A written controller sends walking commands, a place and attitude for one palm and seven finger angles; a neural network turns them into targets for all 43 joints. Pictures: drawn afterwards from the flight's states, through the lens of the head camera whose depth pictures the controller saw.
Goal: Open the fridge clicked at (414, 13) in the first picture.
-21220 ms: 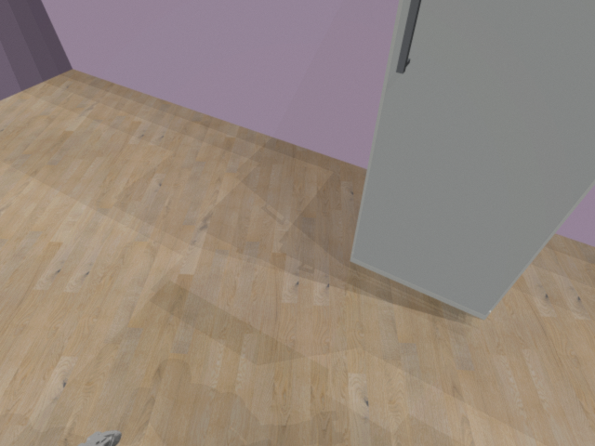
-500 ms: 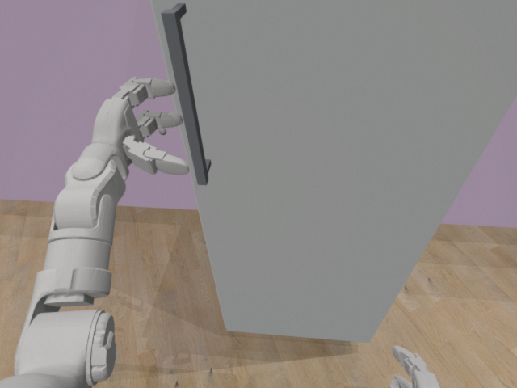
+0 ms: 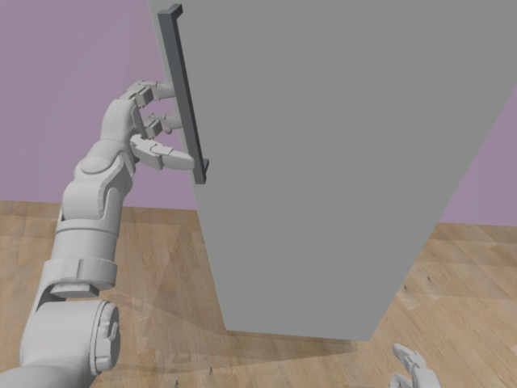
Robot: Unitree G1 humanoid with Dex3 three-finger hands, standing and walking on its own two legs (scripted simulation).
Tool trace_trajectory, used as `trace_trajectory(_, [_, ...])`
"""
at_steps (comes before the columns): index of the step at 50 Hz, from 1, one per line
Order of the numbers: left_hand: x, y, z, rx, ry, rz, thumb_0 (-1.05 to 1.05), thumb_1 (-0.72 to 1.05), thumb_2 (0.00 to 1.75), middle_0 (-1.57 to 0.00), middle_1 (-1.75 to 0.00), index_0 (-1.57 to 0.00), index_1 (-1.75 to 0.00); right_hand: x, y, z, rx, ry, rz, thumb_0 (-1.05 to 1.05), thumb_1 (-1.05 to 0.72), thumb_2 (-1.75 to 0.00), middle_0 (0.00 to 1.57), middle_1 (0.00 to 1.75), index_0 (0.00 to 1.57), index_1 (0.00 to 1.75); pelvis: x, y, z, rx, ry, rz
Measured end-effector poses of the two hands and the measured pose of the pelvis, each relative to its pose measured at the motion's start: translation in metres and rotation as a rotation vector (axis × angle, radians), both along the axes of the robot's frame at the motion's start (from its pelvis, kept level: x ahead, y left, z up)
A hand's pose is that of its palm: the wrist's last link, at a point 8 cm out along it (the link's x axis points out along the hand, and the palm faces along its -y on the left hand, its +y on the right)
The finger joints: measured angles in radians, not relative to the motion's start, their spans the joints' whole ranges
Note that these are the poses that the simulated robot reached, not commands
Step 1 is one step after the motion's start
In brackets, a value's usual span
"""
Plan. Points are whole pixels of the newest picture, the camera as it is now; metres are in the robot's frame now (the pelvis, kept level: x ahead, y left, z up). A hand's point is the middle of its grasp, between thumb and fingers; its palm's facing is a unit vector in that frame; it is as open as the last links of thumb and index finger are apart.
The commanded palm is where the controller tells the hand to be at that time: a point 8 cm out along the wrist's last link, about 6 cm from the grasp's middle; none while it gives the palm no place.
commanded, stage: feel for the door with the fingertips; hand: left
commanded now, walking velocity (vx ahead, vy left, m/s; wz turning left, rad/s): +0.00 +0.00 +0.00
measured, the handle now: (190, 107) +0.46 +0.13 +0.24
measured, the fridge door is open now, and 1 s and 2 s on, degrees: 0 0 0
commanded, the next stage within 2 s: slide the fingers in behind the handle in 0.10 s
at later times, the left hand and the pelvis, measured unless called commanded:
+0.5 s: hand (175, 129) +0.41 +0.14 +0.23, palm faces -0.05 -1.00 +0.00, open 13.9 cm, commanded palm +0.39 +0.19 +0.23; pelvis +0.00 +0.01 +0.00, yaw -1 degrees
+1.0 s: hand (188, 135) +0.40 +0.12 +0.23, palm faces -0.04 -1.00 -0.01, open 14.0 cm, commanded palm +0.38 +0.17 +0.23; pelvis +0.00 +0.00 +0.00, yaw +0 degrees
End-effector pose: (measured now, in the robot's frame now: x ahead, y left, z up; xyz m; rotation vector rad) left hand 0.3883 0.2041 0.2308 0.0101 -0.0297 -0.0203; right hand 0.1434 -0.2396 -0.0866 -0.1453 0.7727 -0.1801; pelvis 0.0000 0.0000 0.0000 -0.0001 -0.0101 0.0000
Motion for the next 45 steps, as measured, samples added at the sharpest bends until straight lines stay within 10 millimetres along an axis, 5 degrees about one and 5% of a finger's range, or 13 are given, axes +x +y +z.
trace_trajectory(22, [0.006,-0.005,-0.002,-0.011,-0.035,-0.019,-0.02,-0.50,0.30,-0.35,-1.24,-0.33,-1.22,-0.031,0.002,-0.009,0.006,0.047,-0.035,0.01,-0.90,-0.90,0.20,0.30,0.20,0.30,-0.004,0.006,0.000,-0.002,0.002,-0.011])
trace_trajectory(45, [-0.012,-0.025,0.001,-0.003,-0.024,-0.008,-0.02,-0.50,0.30,-0.30,-1.20,-0.30,-1.20,0.013,0.012,0.009,0.020,-0.044,0.034,0.01,-0.90,-0.90,0.20,0.30,0.20,0.30,-0.003,0.001,0.001,0.001,-0.014,-0.006])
